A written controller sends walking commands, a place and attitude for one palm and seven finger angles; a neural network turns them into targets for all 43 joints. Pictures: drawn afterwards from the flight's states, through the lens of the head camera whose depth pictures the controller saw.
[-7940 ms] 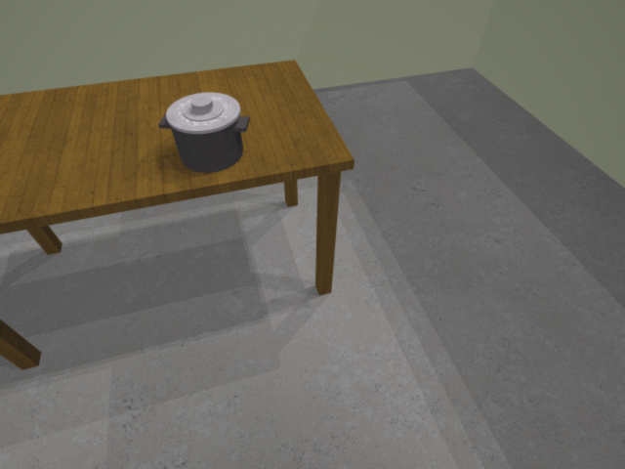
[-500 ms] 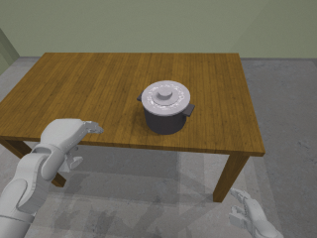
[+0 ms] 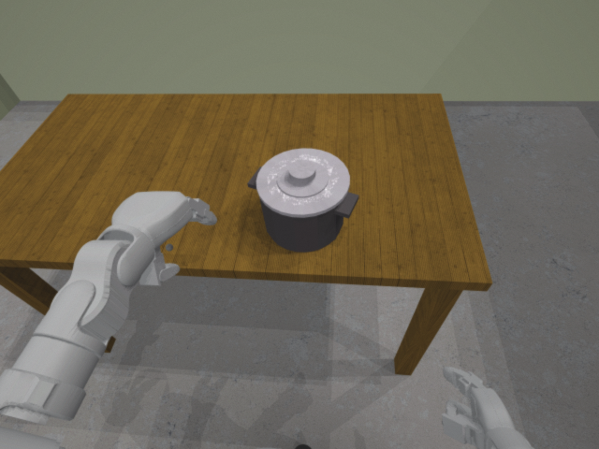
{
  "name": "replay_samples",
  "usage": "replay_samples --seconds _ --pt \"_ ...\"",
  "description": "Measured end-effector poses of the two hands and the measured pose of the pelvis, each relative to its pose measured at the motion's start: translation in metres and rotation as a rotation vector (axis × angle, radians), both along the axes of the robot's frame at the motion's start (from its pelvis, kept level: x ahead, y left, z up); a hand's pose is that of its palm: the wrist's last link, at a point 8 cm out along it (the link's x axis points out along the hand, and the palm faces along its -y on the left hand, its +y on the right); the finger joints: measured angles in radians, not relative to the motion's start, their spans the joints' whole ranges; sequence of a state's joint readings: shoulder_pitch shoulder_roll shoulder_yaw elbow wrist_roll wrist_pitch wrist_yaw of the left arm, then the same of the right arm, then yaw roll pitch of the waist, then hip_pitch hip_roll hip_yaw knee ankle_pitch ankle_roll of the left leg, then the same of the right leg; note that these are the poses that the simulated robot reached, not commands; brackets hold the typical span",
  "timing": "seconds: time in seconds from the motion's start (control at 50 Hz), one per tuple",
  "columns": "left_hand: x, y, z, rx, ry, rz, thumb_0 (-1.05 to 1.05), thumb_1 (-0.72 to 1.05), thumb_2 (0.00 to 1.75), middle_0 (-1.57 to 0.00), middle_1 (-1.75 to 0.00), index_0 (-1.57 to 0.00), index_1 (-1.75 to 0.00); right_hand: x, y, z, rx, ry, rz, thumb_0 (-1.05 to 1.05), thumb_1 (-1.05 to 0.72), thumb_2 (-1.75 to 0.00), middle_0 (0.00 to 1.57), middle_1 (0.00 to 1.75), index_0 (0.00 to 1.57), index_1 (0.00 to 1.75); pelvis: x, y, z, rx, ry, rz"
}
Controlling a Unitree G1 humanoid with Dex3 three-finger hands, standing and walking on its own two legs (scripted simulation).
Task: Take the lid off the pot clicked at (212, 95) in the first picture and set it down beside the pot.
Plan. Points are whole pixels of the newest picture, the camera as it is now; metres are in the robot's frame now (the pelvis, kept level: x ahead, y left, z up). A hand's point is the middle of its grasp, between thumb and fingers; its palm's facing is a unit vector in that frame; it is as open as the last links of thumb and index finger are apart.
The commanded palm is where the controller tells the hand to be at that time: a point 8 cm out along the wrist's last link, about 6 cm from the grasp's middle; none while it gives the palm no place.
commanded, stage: move the open hand above the knob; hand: left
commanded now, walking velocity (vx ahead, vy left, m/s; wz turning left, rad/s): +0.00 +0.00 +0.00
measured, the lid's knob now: (302, 171) +0.56 +0.05 +0.02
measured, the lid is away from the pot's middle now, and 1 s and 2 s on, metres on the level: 0.00 0.00 0.00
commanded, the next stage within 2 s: none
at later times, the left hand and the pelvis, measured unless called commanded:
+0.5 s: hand (224, 205) +0.42 +0.15 +0.08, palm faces -0.29 -0.08 -0.95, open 10.1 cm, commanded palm +0.41 +0.15 +0.15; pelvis +0.03 -0.02 +0.00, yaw -1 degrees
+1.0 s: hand (266, 178) +0.48 +0.10 +0.08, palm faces -0.31 -0.07 -0.95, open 10.1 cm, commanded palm +0.49 +0.09 +0.15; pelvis +0.04 -0.02 +0.00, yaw -1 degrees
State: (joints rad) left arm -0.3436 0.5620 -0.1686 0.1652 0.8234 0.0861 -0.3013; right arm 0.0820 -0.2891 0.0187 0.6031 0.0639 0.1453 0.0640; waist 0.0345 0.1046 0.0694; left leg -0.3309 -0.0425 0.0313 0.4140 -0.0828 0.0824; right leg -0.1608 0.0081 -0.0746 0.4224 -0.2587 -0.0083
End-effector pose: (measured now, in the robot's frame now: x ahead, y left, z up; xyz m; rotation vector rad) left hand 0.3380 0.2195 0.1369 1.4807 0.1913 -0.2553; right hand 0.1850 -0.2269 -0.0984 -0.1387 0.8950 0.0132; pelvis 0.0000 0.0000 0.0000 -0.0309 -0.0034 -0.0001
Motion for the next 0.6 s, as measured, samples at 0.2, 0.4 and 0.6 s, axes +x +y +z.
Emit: replay_samples --seconds 0.2,0.4,0.6 --pt "0.037 -0.026 -0.002 0.005 0.002 -0.004 0.00 -0.25 1.34 -0.83 -0.08 -0.83 -0.09 -0.011 -0.012 -0.009 0.015 0.058 -0.042 0.01 -0.91 -0.90 0.20 0.29 0.20 0.30 0.011 -0.004 0.000 0.008 0.025 -0.012" --pt "0.066 -0.052 -0.001 0.000 0.004 -0.012 0.00 -0.25 1.34 -0.83 -0.08 -0.83 -0.09 -0.010 -0.024 -0.016 0.029 0.090 -0.071 0.01 -0.91 -0.90 0.20 0.29 0.20 0.30 0.023 -0.011 -0.001 0.018 0.046 -0.019" --pt "0.087 -0.069 0.000 -0.009 0.006 -0.001 0.00 -0.25 1.34 -0.83 -0.08 -0.83 -0.09 0.001 -0.034 -0.015 0.035 0.087 -0.086 0.01 -0.91 -0.90 0.20 0.29 0.20 0.30 0.032 -0.020 -0.002 0.024 0.062 -0.023"
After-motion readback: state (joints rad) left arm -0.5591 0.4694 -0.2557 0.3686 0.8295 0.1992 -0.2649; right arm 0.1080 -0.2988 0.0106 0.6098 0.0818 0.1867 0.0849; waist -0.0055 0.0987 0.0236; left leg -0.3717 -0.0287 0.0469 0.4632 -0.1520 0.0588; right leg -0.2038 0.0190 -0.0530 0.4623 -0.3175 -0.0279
